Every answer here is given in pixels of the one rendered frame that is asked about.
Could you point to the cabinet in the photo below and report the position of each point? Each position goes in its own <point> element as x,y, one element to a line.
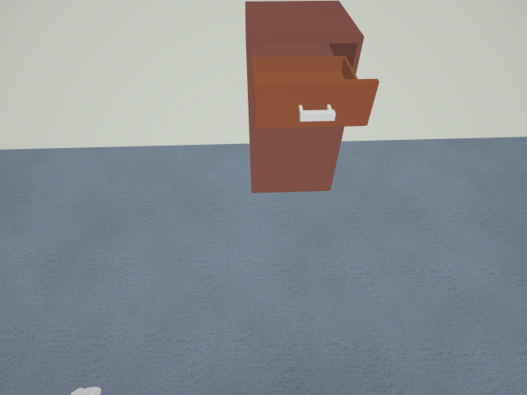
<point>296,159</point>

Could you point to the drawer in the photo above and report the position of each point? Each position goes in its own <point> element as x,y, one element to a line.
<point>281,84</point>

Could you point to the handle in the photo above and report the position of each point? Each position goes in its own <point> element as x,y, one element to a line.
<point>317,115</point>

